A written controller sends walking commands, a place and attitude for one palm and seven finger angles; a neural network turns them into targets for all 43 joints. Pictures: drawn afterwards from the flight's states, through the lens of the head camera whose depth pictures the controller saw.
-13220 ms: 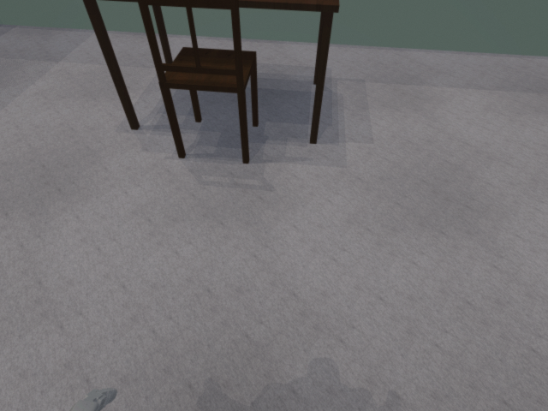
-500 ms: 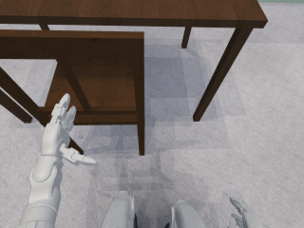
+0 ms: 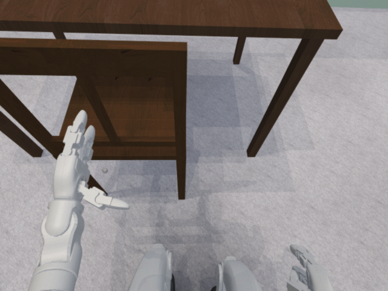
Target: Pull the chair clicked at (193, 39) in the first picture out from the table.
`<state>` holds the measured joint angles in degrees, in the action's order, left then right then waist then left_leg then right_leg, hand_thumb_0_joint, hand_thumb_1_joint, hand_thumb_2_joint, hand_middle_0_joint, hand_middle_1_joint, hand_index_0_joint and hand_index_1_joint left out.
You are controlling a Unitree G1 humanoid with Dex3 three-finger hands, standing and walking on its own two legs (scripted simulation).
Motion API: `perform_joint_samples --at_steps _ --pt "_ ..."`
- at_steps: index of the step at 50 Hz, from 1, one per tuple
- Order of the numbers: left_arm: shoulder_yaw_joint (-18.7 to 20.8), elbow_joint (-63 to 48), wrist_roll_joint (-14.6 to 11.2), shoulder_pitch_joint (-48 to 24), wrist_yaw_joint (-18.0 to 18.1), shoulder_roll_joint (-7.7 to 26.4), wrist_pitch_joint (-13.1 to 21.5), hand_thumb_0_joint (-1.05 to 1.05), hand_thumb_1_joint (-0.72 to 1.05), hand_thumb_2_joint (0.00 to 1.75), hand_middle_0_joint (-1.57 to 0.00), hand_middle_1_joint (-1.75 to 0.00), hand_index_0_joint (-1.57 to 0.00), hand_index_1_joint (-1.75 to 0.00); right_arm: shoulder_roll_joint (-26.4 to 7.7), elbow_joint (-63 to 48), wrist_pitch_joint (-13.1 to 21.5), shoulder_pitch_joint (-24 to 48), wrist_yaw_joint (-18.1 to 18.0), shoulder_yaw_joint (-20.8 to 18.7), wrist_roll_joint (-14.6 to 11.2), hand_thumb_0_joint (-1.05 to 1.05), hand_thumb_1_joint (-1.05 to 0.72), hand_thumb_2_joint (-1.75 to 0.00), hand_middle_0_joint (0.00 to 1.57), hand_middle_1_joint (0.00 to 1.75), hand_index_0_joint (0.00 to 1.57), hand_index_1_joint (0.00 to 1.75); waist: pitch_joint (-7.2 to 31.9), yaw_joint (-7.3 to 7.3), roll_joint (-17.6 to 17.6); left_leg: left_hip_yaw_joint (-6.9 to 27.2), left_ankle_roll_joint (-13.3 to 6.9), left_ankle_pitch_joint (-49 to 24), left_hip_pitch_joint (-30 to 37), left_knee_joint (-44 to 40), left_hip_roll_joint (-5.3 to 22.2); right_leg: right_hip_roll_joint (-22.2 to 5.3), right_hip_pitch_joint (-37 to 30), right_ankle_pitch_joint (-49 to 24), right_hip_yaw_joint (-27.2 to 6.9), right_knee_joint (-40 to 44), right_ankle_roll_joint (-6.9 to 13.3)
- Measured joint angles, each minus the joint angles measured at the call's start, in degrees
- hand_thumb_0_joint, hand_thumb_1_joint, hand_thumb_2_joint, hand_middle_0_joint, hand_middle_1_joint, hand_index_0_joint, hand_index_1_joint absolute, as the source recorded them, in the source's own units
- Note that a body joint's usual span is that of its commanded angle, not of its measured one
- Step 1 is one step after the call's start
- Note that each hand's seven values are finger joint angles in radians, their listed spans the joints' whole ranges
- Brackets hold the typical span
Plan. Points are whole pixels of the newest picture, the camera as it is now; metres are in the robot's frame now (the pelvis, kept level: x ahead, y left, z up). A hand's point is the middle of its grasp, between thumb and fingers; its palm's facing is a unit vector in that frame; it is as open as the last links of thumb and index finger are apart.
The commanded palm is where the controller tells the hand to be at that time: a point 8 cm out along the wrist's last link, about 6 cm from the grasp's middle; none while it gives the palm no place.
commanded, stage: aim the fingers beside a spindle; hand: left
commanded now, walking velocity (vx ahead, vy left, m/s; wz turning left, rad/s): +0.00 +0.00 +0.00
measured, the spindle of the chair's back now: (100, 111) +0.49 +0.24 +0.01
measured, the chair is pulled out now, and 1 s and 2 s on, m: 0.00 0.00 0.00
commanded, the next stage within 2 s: push the fingers through the gap in 1.56 s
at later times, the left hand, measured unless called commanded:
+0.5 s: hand (99, 166) +0.35 +0.21 +0.01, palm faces +0.06 -1.00 -0.04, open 16.9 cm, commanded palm +0.32 +0.25 +0.02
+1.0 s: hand (108, 169) +0.35 +0.19 +0.01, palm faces +0.02 -1.00 -0.01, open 16.9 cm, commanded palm +0.32 +0.25 +0.02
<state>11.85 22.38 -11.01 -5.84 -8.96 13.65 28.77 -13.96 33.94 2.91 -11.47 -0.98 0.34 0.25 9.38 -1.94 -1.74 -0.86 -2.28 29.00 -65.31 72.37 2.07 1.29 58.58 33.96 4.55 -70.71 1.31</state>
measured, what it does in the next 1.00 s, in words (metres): stands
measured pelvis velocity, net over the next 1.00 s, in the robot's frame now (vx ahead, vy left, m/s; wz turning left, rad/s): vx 0.00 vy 0.00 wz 0.00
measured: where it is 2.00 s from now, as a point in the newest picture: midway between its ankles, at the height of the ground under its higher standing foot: outside the picture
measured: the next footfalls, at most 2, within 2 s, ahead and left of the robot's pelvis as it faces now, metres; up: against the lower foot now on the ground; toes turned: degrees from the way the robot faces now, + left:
none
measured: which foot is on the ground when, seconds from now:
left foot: down 0.00-1.00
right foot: down 0.00-1.00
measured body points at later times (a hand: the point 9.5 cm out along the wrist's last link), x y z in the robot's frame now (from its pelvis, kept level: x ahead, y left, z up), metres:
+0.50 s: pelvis +0.00 +0.00 +0.00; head +0.11 +0.01 +0.43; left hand +0.34 +0.26 +0.02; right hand +0.14 -0.26 -0.11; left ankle +0.05 +0.09 -0.63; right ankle +0.00 -0.11 -0.63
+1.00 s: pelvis +0.00 +0.00 +0.00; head +0.12 +0.02 +0.43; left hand +0.34 +0.24 +0.01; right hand +0.15 -0.25 -0.11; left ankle +0.05 +0.09 -0.63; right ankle +0.00 -0.11 -0.63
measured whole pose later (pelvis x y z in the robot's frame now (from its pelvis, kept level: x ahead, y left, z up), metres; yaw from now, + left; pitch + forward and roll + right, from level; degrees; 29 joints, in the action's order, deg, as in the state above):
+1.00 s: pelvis +0.00 +0.00 +0.00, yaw +0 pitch +23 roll -3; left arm 12.4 27.3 -12.6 -8.5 -12.1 14.3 25.0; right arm -14.4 33.9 2.9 -11.8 -1.2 0.5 -0.3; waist 9.8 -2.5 -2.2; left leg -0.8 -2.5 29.3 -66.3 72.5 2.0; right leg 1.4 59.4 34.0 4.5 -70.5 1.1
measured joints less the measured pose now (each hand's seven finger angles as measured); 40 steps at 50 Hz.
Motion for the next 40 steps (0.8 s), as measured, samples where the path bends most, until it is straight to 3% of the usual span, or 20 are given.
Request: perform_joint_samples --at_steps 6,10,14,18,23,28,33,40 --pt "2.51 7.65 -1.83 -4.92 -2.74 3.42 -2.66 -0.01 -0.49 0.30 -0.06 -0.08 -0.06 -0.08 -0.28 -0.06 -0.46 0.43 -0.09 0.59 -0.73 0.01 -0.91 -0.89 0.20 0.30 0.20 0.30 0.34 -0.19 -0.37 0.81 0.26 -0.02 -1.44 1.03 -0.03 0.04 1.08 0.22 0.80 -0.89 0.36" --pt "1.00 6.01 -3.16 -3.15 -5.00 2.46 -4.31 -0.01 -0.49 0.30 -0.05 -0.08 -0.06 -0.08 -0.63 -0.42 0.04 0.00 -0.31 0.19 -1.03 0.01 -0.91 -0.89 0.21 0.30 0.20 0.30 -0.10 -0.17 -0.69 0.88 0.22 -0.06 -1.56 0.96 0.07 0.16 1.13 0.02 0.85 -0.58 0.32" --pt "-0.33 1.44 -2.21 -0.62 -4.01 0.50 -2.79 -0.01 -0.49 0.30 -0.06 -0.08 -0.06 -0.08 -0.64 0.04 0.55 -0.34 -0.56 -0.17 -0.64 0.01 -0.91 -0.89 0.20 0.30 0.20 0.29 -0.28 -0.14 -0.52 0.53 0.15 -0.07 -0.62 0.32 0.15 0.23 0.36 -0.15 0.47 0.04 0.18" --pt "1.57 3.58 -0.75 -2.91 -1.81 1.41 -1.22 -0.01 -0.50 0.30 -0.06 -0.08 -0.06 -0.08 -0.41 0.55 0.28 -0.27 -0.57 0.18 -0.32 0.01 -0.91 -0.89 0.20 0.30 0.20 0.29 0.23 -0.44 -0.06 0.39 0.22 -0.03 -0.72 0.39 0.15 0.21 0.62 0.00 0.33 -0.30 0.24" --pt "4.04 8.34 -1.95 -6.05 -2.81 4.04 -3.18 -0.01 -0.49 0.30 -0.06 -0.08 -0.06 -0.08 -0.38 0.08 -0.16 -0.28 -0.31 0.45 -0.68 0.01 -0.91 -0.89 0.20 0.30 0.20 0.29 0.13 -0.91 -0.14 0.73 0.33 0.13 -1.91 1.22 0.24 0.31 1.66 0.22 0.66 -1.01 0.43" --pt "1.13 4.13 -3.21 -2.41 -5.06 2.51 -4.18 -0.01 -0.49 0.30 -0.05 -0.08 -0.06 -0.08 -0.70 -0.03 0.25 -1.05 -0.22 -0.17 -0.94 0.01 -0.91 -0.89 0.20 0.30 0.20 0.29 -0.13 -0.53 -0.88 0.63 0.13 0.12 -1.23 0.51 0.23 0.35 0.87 -0.08 0.52 0.08 0.15" --pt "0.96 3.89 -1.59 -2.17 -3.27 1.02 -2.51 -0.01 -0.50 0.30 -0.06 -0.08 -0.06 -0.08 -0.52 0.57 0.34 -0.87 -0.51 0.09 -0.55 0.01 -0.91 -0.89 0.20 0.30 0.20 0.29 0.20 -0.55 -0.37 0.17 -0.04 0.15 -0.68 0.03 0.14 0.24 0.55 -0.06 0.06 0.31 -0.05" --pt "3.72 5.52 -1.97 -4.50 -2.37 3.37 -2.67 -0.01 -0.49 0.30 -0.06 -0.08 -0.06 -0.08 -0.22 -0.01 0.05 -0.22 -0.20 0.12 -0.39 0.01 -0.91 -0.89 0.20 0.30 0.20 0.29 -0.24 -0.88 -0.32 0.51 0.09 0.39 -1.67 0.99 0.20 0.31 1.36 0.23 0.39 -0.50 0.11"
